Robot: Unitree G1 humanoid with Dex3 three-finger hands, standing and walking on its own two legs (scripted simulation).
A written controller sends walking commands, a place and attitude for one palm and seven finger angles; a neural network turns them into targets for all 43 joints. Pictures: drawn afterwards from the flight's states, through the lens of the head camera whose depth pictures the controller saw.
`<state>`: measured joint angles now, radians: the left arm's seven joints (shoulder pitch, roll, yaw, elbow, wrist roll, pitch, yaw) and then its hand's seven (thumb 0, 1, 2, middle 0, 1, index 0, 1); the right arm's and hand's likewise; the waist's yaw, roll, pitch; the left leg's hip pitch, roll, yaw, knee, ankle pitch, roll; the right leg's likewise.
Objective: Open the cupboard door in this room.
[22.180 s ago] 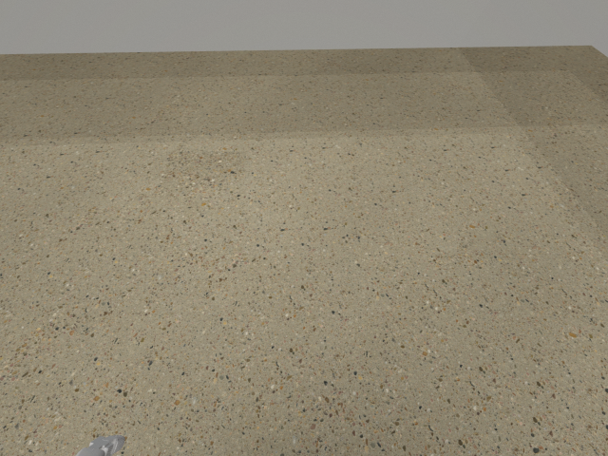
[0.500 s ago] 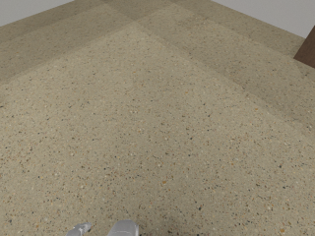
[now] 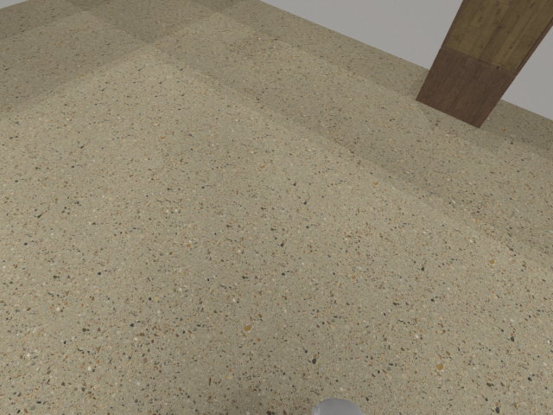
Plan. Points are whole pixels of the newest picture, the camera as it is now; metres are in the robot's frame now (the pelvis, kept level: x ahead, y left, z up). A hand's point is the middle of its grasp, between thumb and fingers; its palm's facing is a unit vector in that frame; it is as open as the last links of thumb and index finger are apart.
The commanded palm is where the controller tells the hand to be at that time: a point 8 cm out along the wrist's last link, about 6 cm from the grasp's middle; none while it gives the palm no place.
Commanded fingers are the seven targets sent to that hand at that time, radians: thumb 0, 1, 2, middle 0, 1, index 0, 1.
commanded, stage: turn or walk to find it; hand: left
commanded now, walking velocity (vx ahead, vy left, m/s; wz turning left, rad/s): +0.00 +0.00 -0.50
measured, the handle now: out of the picture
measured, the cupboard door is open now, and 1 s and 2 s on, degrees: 0 0 0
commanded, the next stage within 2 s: none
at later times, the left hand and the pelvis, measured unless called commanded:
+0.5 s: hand out of the picture +0.12 +0.11 -0.16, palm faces -0.20 -0.95 -0.22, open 7.4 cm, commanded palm none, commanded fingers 0.00 0.90 0.90 -0.20 -0.30 -0.20 -0.30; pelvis +0.05 -0.07 +0.00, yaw -14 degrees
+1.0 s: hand (232, 274) +0.39 +0.11 -0.17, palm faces -0.37 -0.91 -0.19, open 7.4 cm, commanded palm none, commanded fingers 0.00 0.90 0.90 -0.20 -0.30 -0.20 -0.30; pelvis +0.26 -0.05 +0.00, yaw -25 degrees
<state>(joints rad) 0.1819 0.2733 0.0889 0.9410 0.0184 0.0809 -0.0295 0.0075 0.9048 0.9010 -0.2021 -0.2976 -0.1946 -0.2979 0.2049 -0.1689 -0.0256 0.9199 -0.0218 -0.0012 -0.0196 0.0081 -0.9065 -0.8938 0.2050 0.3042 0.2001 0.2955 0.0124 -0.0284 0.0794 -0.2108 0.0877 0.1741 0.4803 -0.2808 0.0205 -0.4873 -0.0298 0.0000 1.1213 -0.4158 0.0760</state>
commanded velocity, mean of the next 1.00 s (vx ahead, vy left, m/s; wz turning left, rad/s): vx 0.32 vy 0.00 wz -0.35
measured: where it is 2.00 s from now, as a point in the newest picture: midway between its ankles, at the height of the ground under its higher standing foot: (344, 295)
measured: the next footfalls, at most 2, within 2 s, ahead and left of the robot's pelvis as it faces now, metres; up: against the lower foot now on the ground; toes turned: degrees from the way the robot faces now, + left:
right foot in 0.20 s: +0.02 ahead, -0.15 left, +0.00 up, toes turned -13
left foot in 0.74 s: +0.30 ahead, +0.03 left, +0.00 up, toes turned -12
